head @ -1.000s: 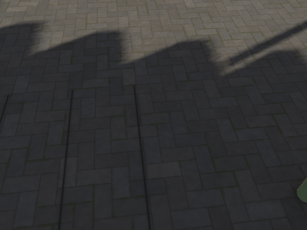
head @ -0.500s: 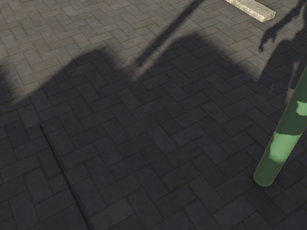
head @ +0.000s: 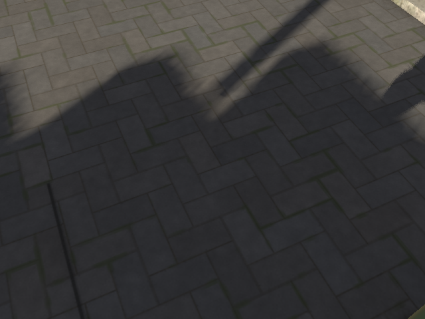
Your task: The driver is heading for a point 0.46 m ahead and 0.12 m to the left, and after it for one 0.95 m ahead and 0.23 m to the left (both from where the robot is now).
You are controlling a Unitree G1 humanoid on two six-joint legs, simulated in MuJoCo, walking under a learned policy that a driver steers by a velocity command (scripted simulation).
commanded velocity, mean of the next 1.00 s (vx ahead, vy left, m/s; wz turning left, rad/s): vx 0.50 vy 0.00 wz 0.26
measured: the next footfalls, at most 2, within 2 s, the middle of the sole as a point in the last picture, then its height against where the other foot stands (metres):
left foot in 0.24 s outside the picture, level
right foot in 0.80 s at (187, 262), level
